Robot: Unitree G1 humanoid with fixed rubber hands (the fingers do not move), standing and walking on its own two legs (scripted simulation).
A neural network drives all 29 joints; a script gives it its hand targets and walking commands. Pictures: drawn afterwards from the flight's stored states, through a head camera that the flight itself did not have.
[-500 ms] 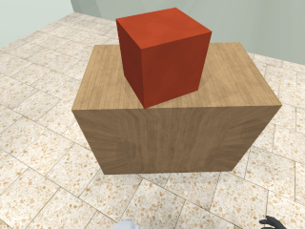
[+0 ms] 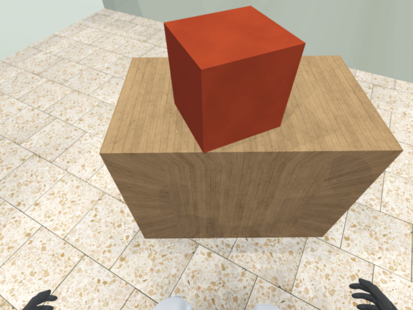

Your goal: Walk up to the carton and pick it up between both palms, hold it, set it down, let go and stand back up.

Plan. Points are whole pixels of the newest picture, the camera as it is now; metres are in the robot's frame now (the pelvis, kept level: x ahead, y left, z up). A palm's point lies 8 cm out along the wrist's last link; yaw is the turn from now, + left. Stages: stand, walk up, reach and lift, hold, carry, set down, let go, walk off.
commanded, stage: walk up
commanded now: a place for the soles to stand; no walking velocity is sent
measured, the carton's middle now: (227, 79) +0.70 -0.06 +0.06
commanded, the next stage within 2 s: none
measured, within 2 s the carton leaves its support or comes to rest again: neither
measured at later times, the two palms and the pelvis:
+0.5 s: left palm out of the picture +0.14 +0.33 -0.05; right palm out of the picture +0.12 -0.33 -0.05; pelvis +0.03 +0.00 +0.01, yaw +0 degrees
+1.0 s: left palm (52, 274) +0.21 +0.31 -0.04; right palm (390, 262) +0.22 -0.35 -0.04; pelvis +0.13 -0.02 +0.02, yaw +0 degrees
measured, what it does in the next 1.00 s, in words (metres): walks ahead: right foot, then left foot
